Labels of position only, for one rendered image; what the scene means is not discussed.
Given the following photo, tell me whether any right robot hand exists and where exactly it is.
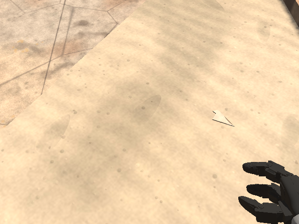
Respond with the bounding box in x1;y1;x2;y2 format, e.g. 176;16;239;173
238;161;299;224

